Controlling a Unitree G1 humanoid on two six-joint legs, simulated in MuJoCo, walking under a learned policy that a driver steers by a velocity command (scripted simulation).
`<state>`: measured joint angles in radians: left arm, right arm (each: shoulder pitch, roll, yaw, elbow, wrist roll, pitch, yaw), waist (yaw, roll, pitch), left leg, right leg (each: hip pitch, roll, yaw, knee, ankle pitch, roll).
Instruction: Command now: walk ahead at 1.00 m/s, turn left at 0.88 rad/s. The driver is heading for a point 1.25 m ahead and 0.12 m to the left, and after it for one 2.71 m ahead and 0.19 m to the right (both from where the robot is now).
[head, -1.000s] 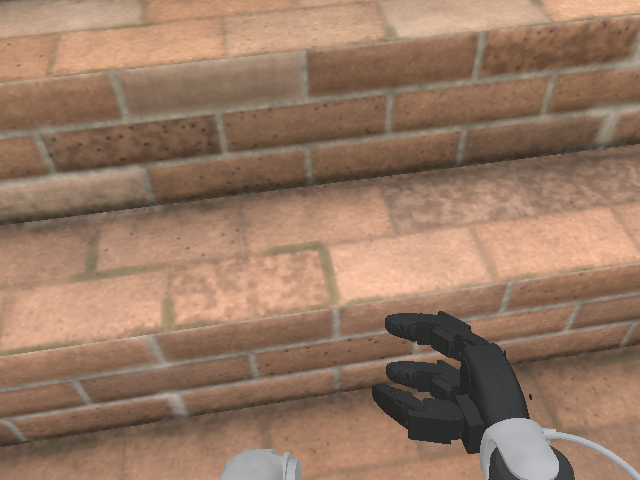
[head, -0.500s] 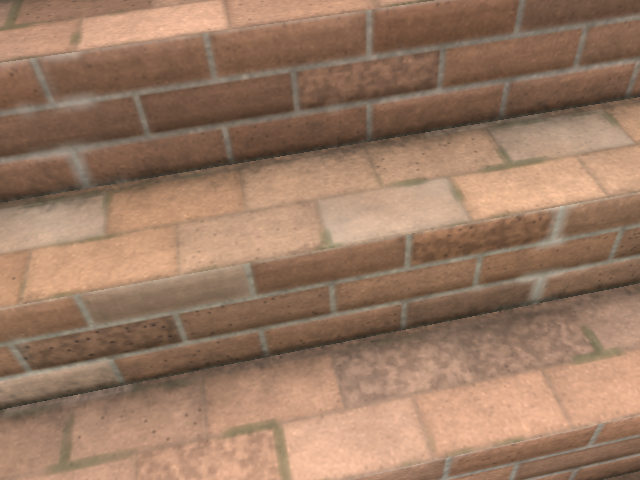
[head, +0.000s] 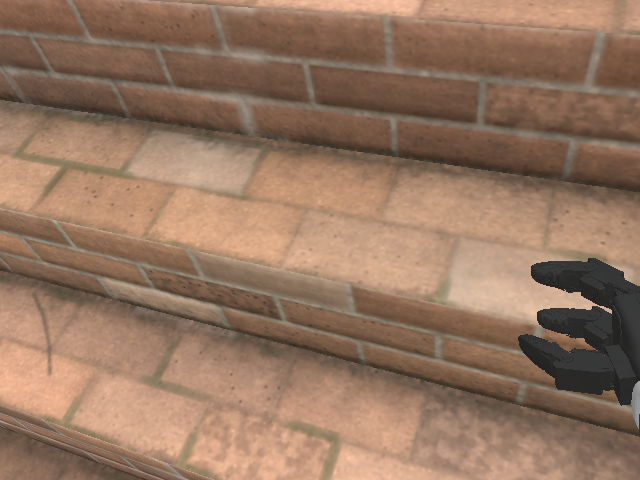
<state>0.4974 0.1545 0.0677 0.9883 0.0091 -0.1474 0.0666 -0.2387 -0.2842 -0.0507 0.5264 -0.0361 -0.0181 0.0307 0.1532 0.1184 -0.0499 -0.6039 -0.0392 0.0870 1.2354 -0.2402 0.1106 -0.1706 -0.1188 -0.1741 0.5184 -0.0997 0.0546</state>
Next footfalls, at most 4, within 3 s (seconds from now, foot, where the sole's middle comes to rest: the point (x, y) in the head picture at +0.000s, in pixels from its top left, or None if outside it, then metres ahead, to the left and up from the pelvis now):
0.04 left None -0.11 0.08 -0.80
0.34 right None -0.15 -0.15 -0.73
0.52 left None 0.06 0.05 -0.58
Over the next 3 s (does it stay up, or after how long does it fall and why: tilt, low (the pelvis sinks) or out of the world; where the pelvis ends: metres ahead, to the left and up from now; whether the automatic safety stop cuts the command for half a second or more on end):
falls after 1.00 s (tilt)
